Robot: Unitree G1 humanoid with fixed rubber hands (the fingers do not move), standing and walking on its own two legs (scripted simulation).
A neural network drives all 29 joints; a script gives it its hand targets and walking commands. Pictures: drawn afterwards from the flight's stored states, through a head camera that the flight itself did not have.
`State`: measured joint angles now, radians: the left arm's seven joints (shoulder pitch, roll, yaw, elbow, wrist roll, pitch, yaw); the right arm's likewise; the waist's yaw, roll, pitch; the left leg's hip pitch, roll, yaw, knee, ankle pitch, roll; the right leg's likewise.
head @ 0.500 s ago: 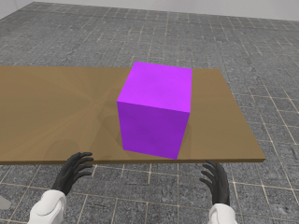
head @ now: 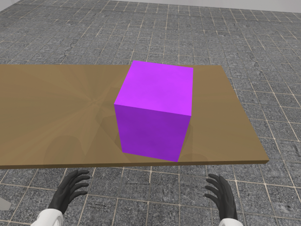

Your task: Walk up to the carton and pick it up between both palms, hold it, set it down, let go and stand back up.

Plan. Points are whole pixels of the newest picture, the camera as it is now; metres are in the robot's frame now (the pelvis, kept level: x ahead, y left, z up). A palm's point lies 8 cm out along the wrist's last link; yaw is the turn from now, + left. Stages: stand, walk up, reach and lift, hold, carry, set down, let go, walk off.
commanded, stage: set down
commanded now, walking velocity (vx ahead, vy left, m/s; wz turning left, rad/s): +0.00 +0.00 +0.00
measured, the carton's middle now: (155, 112) +0.47 +0.03 +0.01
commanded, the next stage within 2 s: let go in 1.20 s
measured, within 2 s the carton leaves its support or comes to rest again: neither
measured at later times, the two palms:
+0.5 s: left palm (69, 215) +0.15 +0.23 -0.05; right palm (240, 223) +0.16 -0.20 -0.04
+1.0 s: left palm (73, 217) +0.15 +0.23 -0.07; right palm out of the picture +0.14 -0.22 -0.07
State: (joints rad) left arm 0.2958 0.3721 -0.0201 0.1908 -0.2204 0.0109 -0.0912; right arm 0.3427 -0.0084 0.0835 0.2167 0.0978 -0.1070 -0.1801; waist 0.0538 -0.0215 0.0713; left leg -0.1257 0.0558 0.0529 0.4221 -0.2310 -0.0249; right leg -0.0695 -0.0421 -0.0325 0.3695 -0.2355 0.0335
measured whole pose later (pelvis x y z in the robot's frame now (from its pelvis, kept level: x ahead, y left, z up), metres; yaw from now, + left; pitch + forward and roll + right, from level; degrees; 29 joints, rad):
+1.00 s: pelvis +0.00 -0.01 +0.00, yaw -1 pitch -3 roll +0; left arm 0.24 0.26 -0.02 0.45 -0.09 0.10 -0.03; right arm 0.27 -0.13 -0.01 0.56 0.00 -0.15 -0.04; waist 0.03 -0.01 0.07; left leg -0.09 0.06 0.07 0.34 -0.19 -0.04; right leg -0.06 -0.03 -0.01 0.33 -0.21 0.02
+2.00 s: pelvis +0.00 -0.01 +0.00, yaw +0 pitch -1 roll +0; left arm 0.26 0.37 0.05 0.78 0.04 -0.01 -0.01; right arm 0.22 -0.38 -0.04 0.90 -0.04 -0.01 0.02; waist 0.01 0.01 -0.02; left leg -0.19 0.07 0.05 0.46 -0.25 -0.04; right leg -0.15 -0.03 -0.03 0.44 -0.27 0.01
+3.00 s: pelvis -0.01 +0.00 +0.00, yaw +0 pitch -2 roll +0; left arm 0.18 0.36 0.00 1.06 0.01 -0.02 -0.01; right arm 0.13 -0.37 0.00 1.12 -0.02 -0.01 0.02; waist 0.00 0.01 0.01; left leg -0.14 0.05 0.05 0.34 -0.17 -0.02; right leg -0.10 -0.04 -0.03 0.32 -0.20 0.03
